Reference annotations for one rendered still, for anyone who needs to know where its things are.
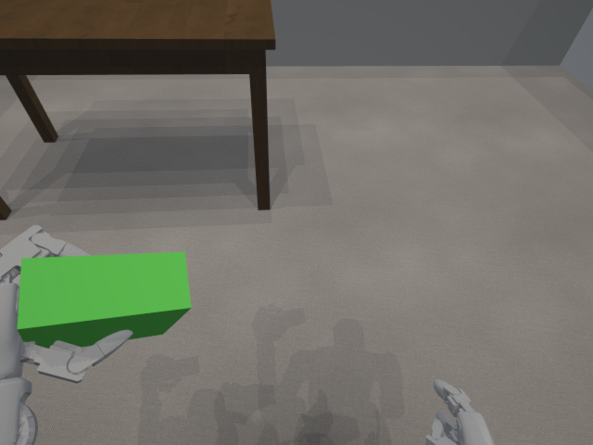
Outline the robot left hand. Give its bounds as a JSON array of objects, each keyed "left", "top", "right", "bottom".
[{"left": 0, "top": 225, "right": 133, "bottom": 384}]

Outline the left robot forearm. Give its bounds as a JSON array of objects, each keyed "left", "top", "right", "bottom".
[{"left": 0, "top": 377, "right": 38, "bottom": 445}]

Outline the robot right hand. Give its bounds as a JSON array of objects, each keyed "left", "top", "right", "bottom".
[{"left": 426, "top": 379, "right": 495, "bottom": 445}]

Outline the table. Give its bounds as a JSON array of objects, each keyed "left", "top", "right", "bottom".
[{"left": 0, "top": 0, "right": 275, "bottom": 221}]

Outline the sponge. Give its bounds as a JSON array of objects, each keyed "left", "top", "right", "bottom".
[{"left": 17, "top": 252, "right": 192, "bottom": 349}]

